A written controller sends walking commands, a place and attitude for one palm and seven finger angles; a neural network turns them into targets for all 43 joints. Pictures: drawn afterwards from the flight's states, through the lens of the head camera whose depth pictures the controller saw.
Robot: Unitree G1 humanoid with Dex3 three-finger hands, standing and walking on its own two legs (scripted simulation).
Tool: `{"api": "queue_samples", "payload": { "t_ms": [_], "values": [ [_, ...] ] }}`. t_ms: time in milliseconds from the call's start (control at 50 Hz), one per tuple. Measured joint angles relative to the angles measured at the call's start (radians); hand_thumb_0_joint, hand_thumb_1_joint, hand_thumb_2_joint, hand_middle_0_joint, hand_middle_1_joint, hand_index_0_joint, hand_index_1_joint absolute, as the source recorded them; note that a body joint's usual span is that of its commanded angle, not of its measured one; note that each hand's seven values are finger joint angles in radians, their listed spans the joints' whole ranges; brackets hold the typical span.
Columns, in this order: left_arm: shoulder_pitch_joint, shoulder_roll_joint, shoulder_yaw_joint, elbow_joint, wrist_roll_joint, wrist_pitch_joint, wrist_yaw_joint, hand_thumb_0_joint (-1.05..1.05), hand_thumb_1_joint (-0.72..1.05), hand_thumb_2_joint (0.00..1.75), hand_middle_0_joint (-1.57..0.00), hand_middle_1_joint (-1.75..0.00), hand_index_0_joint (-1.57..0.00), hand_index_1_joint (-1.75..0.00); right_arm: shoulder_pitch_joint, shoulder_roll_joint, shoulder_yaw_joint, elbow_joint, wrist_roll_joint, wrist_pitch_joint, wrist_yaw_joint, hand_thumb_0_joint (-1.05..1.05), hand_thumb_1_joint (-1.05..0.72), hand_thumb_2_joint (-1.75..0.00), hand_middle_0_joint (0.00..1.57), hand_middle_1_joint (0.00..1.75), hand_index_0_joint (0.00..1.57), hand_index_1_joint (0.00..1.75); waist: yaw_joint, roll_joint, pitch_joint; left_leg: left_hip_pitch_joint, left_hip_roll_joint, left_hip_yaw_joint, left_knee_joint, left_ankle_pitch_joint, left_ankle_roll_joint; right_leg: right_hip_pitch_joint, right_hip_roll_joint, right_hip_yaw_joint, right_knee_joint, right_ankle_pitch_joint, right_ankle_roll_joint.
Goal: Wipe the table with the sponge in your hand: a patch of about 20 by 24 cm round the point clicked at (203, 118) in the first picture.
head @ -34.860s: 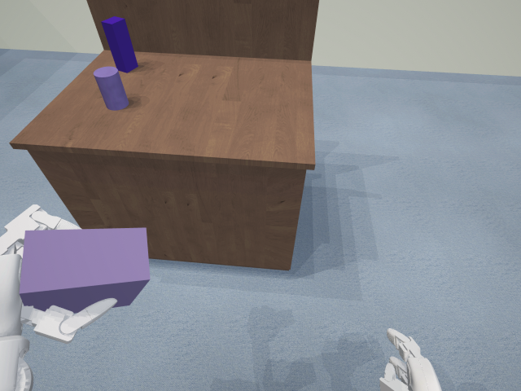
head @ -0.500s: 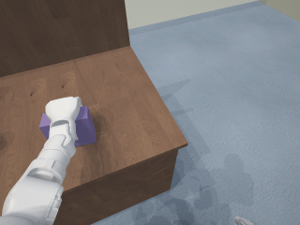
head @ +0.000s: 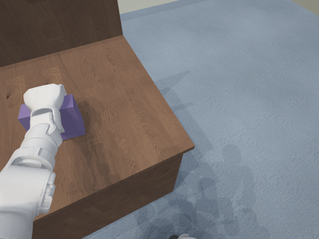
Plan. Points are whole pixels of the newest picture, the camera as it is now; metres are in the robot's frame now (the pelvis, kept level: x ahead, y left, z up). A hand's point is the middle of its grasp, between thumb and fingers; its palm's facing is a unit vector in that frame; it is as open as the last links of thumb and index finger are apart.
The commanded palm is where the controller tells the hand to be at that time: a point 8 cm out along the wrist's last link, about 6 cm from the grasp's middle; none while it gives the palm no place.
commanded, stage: wipe forward along the middle lane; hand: left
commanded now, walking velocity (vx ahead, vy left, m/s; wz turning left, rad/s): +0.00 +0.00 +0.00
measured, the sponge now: (57, 124) +0.44 +0.29 -0.01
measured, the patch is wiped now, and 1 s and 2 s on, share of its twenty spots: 0.95 0.95 1.00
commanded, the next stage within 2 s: slide back across to the first lane in 0.16 s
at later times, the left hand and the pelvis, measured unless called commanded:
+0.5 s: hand (48, 103) +0.48 +0.31 +0.03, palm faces -0.11 -0.01 -0.99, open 10.2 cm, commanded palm +0.45 +0.32 +0.08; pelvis +0.01 +0.03 +0.00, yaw -1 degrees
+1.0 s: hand (28, 107) +0.46 +0.36 +0.03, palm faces -0.10 -0.03 -0.99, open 10.3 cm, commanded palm +0.43 +0.36 +0.07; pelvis +0.05 +0.03 +0.01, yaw +0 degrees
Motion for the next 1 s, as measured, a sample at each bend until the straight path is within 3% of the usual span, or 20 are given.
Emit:
{"api": "queue_samples", "payload": {
  "t_ms": [320, 600, 1000],
  "values": [
    [-0.116, 0.016, -0.011, 0.08, 0.032, 0.011, -0.001, 0.02, -0.57, 1.08, -0.75, -1.29, -0.76, -1.33, 0.023, 0.008, -0.001, -0.005, -0.012, -0.005, 0.014, 0.0, -0.9, -0.9, 0.2, 0.3, 0.2, 0.3, -0.02, -0.006, -0.01, -0.066, -0.016, 0.002, 0.042, -0.018, 0.024, -0.056, -0.016, 0.001, 0.025, -0.013, 0.023],
    [-0.022, 0.033, 0.054, -0.004, 0.025, -0.004, -0.014, 0.01, -0.56, 1.08, -0.73, -1.31, -0.75, -1.35, 0.032, 0.018, 0.007, -0.017, -0.007, 0.027, 0.025, 0.0, -0.9, -0.9, 0.2, 0.3, 0.2, 0.3, -0.021, -0.008, -0.001, 0.014, -0.018, 0.02, -0.004, -0.025, 0.038, 0.019, -0.017, 0.023, -0.019, -0.017, 0.035],
    [0.155, 0.054, 0.094, -0.159, 0.025, -0.085, -0.038, 0.01, -0.54, 1.08, -0.7, -1.34, -0.72, -1.39, -0.012, 0.0, -0.025, -0.03, -0.014, 0.064, 0.038, 0.0, -0.9, -0.9, 0.2, 0.3, 0.2, 0.3, 0.037, -0.011, -0.001, 0.122, -0.022, 0.01, -0.059, -0.045, 0.043, 0.132, -0.02, 0.018, -0.077, -0.039, 0.038]
  ]
}}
